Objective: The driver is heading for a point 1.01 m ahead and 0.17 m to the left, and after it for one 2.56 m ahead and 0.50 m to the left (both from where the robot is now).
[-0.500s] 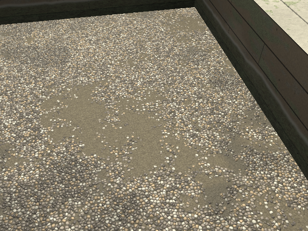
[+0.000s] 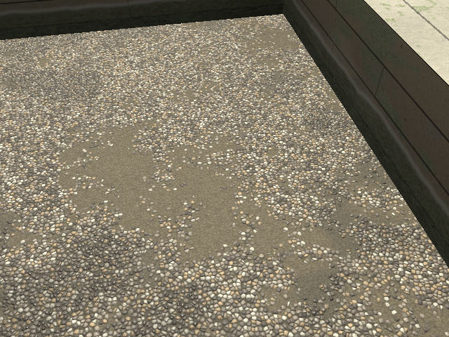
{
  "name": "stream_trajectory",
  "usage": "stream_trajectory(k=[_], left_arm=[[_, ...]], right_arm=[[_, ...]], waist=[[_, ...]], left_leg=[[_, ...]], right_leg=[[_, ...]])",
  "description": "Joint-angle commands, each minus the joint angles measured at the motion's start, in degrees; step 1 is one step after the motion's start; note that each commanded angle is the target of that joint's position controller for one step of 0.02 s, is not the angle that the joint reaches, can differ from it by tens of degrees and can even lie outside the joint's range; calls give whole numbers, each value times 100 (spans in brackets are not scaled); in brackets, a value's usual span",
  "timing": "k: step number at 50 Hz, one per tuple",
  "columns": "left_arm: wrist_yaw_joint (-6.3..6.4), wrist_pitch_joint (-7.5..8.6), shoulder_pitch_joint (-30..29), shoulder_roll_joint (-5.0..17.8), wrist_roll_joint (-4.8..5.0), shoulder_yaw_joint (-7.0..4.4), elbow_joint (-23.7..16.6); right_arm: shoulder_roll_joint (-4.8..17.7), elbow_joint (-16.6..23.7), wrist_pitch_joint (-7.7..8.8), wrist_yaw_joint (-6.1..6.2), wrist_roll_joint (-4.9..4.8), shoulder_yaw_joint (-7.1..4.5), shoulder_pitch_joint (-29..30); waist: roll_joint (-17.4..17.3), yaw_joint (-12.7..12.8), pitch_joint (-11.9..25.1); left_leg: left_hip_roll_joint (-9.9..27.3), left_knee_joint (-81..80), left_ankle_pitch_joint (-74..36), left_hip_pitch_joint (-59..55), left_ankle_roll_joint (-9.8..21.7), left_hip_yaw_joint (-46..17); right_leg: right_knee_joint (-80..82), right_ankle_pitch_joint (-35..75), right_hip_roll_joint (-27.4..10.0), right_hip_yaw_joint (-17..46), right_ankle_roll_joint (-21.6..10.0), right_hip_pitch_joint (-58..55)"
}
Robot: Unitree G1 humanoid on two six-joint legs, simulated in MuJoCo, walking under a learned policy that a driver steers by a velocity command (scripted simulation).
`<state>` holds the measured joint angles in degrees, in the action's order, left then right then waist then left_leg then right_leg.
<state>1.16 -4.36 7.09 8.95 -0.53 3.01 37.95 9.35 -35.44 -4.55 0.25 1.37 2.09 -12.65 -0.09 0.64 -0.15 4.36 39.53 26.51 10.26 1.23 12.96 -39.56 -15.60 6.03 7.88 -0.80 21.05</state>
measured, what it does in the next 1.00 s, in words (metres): stands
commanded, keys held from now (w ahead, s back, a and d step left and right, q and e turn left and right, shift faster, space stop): w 1.00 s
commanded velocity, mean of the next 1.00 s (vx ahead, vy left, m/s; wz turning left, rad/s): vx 0.50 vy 0.00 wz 0.00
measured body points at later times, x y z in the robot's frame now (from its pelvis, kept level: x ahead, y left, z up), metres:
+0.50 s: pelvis +0.01 +0.00 +0.00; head +0.00 +0.00 +0.45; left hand +0.19 +0.20 -0.09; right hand +0.15 -0.21 -0.10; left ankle -0.05 +0.09 -0.72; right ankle +0.06 -0.11 -0.72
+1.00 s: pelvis +0.01 +0.00 +0.00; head +0.00 +0.00 +0.45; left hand +0.19 +0.20 -0.09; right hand +0.15 -0.21 -0.10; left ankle -0.05 +0.09 -0.72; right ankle +0.06 -0.11 -0.72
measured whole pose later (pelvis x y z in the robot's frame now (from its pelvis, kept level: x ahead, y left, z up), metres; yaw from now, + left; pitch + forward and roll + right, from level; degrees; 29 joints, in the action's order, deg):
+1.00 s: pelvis +0.01 +0.00 +0.00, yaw -1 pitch -2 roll +0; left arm 1.1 -4.4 6.8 8.9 -0.6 3.0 37.8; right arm 9.2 -36.1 -4.4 0.4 1.4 2.3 -12.8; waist 0.1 0.6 -0.1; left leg 4.3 39.0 27.0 9.4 1.0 12.5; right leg -39.5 -16.0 6.1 7.3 -1.2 20.8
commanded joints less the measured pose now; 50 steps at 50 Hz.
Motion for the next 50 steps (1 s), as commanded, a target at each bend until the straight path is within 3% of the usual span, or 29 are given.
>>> stream_trajectory(k=[1,25,50], left_arm=[[9,95,-480,396,-2,-105,-511],[17,62,-499,406,-16,-110,-532],[4,92,-501,375,-7,-100,-517]], right_arm=[[399,459,88,13,2,-108,251],[393,394,148,23,-6,-86,210],[391,399,99,29,5,-88,213]], waist=[[32,-7,170],[6,-21,263],[5,-6,202]], left_leg=[[156,-849,-428,5,149,-396],[106,-711,-830,-64,74,-382],[147,-839,-734,-33,149,-421]], right_leg=[[586,1154,-135,-14,-277,95],[485,1520,-155,7,-322,4],[545,1305,-147,-44,-302,-5]])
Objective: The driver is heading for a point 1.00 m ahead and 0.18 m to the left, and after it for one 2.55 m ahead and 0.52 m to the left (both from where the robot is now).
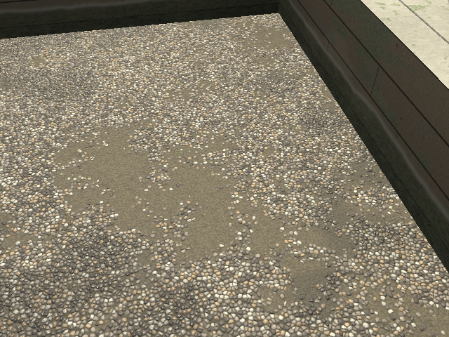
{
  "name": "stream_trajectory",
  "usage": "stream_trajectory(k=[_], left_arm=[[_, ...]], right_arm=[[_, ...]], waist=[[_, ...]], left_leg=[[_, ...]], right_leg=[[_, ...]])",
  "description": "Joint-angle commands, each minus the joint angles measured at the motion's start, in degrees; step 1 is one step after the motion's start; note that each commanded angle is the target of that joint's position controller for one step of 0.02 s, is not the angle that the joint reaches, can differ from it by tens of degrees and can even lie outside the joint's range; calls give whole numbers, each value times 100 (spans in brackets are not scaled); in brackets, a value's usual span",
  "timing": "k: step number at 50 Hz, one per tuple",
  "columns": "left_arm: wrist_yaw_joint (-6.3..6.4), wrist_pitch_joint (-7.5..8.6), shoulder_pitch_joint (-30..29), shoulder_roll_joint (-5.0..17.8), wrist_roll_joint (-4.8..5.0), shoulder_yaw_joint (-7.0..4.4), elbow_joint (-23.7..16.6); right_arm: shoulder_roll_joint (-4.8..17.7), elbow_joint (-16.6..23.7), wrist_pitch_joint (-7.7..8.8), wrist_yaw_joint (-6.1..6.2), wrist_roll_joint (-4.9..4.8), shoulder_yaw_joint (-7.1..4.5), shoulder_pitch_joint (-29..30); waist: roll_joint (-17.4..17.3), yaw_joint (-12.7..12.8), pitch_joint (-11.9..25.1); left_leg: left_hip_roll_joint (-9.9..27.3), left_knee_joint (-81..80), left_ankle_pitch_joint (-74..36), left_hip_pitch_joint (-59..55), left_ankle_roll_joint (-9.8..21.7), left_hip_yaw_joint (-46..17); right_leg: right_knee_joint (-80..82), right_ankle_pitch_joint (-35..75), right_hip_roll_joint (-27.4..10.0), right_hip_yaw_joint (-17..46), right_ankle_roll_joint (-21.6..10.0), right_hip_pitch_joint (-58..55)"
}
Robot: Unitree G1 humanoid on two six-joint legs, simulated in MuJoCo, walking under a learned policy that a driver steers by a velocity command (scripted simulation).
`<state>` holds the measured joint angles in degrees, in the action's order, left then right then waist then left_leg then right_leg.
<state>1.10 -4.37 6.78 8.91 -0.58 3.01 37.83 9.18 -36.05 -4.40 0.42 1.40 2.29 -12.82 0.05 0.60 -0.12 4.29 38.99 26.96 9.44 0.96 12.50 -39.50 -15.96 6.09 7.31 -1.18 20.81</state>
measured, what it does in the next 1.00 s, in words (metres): stands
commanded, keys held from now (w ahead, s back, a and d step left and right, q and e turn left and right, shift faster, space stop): w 0.36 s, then no key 0.64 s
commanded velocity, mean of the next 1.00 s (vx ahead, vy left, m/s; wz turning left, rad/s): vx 0.29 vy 0.00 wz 0.00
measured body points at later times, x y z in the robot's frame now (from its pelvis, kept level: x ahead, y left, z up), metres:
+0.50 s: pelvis +0.00 +0.00 +0.01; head -0.01 +0.00 +0.46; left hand +0.18 +0.20 -0.09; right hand +0.14 -0.21 -0.10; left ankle -0.06 +0.09 -0.72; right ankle +0.05 -0.11 -0.72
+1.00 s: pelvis +0.00 +0.02 +0.02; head +0.01 +0.03 +0.47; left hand +0.16 +0.23 -0.10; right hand +0.10 -0.21 -0.11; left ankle -0.06 +0.09 -0.72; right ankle +0.06 -0.11 -0.72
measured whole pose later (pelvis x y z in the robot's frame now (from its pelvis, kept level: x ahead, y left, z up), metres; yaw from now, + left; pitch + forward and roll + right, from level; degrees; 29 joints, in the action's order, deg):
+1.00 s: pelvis +0.00 +0.02 +0.02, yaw +0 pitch +0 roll +0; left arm 2.1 -6.9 6.6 10.2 -2.0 2.5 41.2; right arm 10.5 -41.9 -4.4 0.6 1.2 2.1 -15.3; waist 1.3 0.4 -1.1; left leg 0.7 28.0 21.0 6.9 2.9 12.7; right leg -30.4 -11.1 3.3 8.6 0.7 18.8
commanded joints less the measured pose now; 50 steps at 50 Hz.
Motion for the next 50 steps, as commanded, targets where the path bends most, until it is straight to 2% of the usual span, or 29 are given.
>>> stream_trajectory(k=[1,18,25,29,32,33,34,35,36,37,38,39,41,46,50], left_arm=[[10,93,-468,379,-2,-100,-504],[9,93,-464,375,-3,-98,-503],[-13,13,-250,332,11,-80,-265],[-37,-19,-172,322,-14,-97,-81],[-17,-15,-170,325,-12,-109,2],[-108,38,-229,271,-71,-92,-12],[-124,70,-65,268,-67,-100,74],[-123,85,-65,289,-61,-106,104],[-116,90,-83,292,-60,-108,114],[2,49,-160,334,9,-115,101],[48,18,-284,335,2,-108,55],[80,-83,-317,309,-62,-89,-1],[92,-166,-292,336,-93,-88,-27],[103,-180,-217,445,-139,-118,-54],[115,-198,-194,498,-150,-146,-90]], right_arm=[[408,460,84,11,1,-108,231],[403,450,88,13,2,-103,219],[323,127,126,3,28,-24,-170],[406,-103,173,4,13,-27,-311],[493,-204,206,3,-24,-58,-372],[330,-66,172,-2,12,-4,-135],[446,-124,164,-1,15,-48,-262],[503,-141,156,-3,3,-74,-322],[532,-151,148,-3,-4,-88,-343],[726,-279,171,3,-66,-161,-484],[631,-249,167,-2,-83,-136,-417],[583,-299,140,-12,-66,-119,-437],[509,-285,116,-15,-36,-89,-360],[678,-267,88,30,-26,-139,-318],[729,-227,35,45,-10,-177,-287]], waist=[[-9,-1,200],[-6,1,207],[208,0,13],[110,34,-65],[-2,31,68],[37,115,-86],[-58,109,187],[-82,66,271],[-97,47,347],[-219,-53,554],[-157,-62,448],[-215,-103,317],[-216,-45,219],[-119,6,258],[-28,27,260]], left_leg=[[153,-785,-781,48,175,-376],[141,-778,-830,40,174,-387],[89,-1261,-492,-124,34,-448],[211,-1720,-1175,-302,62,-534],[260,-1844,-1908,-484,68,-557],[445,-1885,-2821,-338,43,-612],[397,-1892,-2882,-521,38,-578],[384,-1904,-2960,-593,34,-580],[375,-1919,-2996,-641,37,-575],[195,-1874,-2554,-859,54,-552],[251,-1870,-2637,-808,98,-558],[168,-1901,-2731,-663,117,-513],[224,-1852,-2925,-560,196,-521],[292,-1593,-3289,-418,325,-540],[249,-1398,-3000,-235,378,-518]], right_leg=[[540,1343,-153,14,-265,19],[544,1362,-160,18,-274,0],[1380,1106,-421,647,-300,-171],[1755,1180,-499,724,-232,-441],[1788,1524,-535,663,-220,-620],[1881,2288,-641,546,-213,-711],[1900,2349,-638,516,-222,-888],[1904,2437,-638,474,-234,-969],[1917,2458,-643,429,-234,-1019],[1704,1946,-542,450,-234,-911],[1714,1771,-546,394,-206,-741],[1587,1479,-441,337,-154,-636],[1508,1240,-425,277,-94,-460],[1172,1176,-378,155,-108,-326],[970,1234,-370,143,-148,-251]])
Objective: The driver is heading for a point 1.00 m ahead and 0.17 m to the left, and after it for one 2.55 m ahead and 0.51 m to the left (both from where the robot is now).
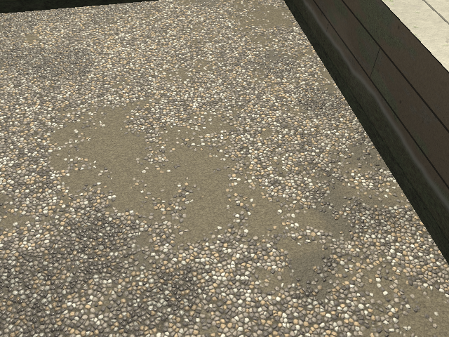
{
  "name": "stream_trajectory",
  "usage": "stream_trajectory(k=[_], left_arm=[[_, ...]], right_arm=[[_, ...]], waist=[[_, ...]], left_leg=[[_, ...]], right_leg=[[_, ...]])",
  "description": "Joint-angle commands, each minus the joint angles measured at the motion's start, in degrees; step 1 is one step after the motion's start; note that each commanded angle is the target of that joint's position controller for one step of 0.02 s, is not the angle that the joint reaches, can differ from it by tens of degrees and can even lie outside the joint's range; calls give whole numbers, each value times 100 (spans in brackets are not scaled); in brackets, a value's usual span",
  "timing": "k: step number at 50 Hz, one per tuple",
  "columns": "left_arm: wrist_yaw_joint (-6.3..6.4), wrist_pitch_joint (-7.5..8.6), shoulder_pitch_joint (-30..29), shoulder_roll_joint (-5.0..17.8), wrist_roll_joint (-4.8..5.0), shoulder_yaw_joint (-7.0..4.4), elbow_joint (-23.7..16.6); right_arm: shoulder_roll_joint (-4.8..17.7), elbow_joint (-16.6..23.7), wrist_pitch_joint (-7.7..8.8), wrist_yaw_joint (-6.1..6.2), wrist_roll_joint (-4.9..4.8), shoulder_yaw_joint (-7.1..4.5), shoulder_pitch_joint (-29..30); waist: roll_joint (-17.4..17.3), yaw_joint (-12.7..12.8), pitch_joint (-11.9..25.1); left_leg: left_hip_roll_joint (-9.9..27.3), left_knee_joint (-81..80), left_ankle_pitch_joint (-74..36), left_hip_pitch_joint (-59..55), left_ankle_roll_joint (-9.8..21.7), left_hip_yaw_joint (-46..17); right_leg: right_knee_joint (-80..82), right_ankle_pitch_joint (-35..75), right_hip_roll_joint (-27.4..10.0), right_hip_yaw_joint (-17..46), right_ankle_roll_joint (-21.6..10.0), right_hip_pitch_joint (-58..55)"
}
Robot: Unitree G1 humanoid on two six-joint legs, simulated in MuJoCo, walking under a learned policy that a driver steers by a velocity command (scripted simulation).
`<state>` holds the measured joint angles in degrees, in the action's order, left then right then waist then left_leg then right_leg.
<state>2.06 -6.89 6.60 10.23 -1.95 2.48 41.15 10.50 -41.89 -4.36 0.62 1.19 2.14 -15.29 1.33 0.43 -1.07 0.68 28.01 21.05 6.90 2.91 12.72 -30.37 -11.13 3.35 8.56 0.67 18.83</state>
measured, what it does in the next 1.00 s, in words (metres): stands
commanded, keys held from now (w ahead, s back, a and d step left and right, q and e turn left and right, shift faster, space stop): no key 1.00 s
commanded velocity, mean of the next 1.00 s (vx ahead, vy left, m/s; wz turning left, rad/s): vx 0.01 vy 0.00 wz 0.00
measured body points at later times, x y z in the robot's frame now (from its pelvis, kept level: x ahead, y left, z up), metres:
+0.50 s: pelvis -0.01 +0.00 -0.01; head -0.01 +0.00 +0.44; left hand +0.13 +0.22 -0.12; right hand +0.09 -0.24 -0.13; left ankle -0.06 +0.07 -0.73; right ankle +0.06 -0.13 -0.73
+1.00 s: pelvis -0.01 +0.00 -0.01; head +0.00 +0.01 +0.44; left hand +0.15 +0.22 -0.12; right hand +0.10 -0.23 -0.13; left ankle -0.06 +0.07 -0.73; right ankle +0.06 -0.13 -0.73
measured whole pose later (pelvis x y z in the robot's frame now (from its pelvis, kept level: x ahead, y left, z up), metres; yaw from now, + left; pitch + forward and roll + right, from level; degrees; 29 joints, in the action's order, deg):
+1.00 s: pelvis -0.01 +0.00 -0.01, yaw +0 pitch +0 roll +0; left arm 1.8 -6.8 8.4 10.1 -1.6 1.8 38.8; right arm 11.1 -39.4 -5.7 0.6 1.5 1.2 -15.8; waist 0.7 0.8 -0.6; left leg 1.1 32.3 22.8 9.3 3.1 12.2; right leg -32.8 -11.7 3.8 8.5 0.8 20.6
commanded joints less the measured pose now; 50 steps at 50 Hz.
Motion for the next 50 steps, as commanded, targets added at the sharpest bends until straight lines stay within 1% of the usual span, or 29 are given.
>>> stream_trajectory(k=[1,5,6,9,18,29,50], left_arm=[[23,50,-172,380,-14,-101,-435],[34,39,-141,433,-17,-139,-488],[36,63,-131,434,8,-142,-507],[25,89,-105,435,9,-155,-545],[2,103,-1,465,16,-193,-647],[-23,103,25,425,21,-189,-684],[-10,83,-81,423,29,-173,-672]], right_arm=[[602,368,16,27,16,-170,-38],[617,419,-43,36,30,-203,-26],[568,450,-86,46,44,-199,-23],[596,489,-145,51,47,-226,4],[598,581,-168,26,36,-261,3],[607,611,-121,20,32,-258,-35],[590,618,-65,8,37,-228,-82]], waist=[[-130,47,355],[-45,61,351],[40,62,365],[20,70,302],[-15,62,227],[-60,59,191],[-102,45,291]], left_leg=[[593,-256,-2286,70,193,-536],[533,-109,-1763,248,221,-534],[569,-140,-1623,297,275,-566],[531,-122,-1246,375,289,-574],[496,-167,-723,389,305,-638],[540,-269,-883,374,296,-687],[545,-219,-1532,256,258,-671]], right_leg=[[15,772,-96,26,-345,-34],[-100,790,-100,90,-388,43],[-76,688,-94,94,-385,43],[-57,591,-98,163,-393,108],[83,269,-88,255,-380,254],[167,187,-63,191,-340,201],[123,441,-80,132,-340,86]])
